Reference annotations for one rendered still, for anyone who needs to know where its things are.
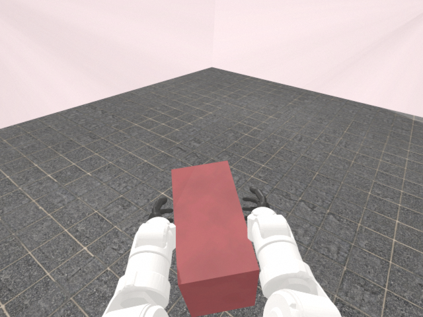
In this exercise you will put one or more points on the left robot hand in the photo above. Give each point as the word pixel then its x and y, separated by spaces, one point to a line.
pixel 157 212

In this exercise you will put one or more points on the robot left upper arm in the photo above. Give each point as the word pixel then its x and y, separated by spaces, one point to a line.
pixel 145 310

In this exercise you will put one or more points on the robot right upper arm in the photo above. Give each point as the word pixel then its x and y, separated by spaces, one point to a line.
pixel 290 303

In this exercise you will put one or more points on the carton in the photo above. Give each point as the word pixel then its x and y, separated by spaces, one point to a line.
pixel 217 268

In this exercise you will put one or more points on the robot left forearm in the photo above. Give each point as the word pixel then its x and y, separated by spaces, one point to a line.
pixel 147 273

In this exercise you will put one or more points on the robot right forearm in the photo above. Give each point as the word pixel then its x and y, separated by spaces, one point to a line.
pixel 280 262

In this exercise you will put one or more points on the right robot hand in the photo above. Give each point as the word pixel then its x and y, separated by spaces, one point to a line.
pixel 260 200

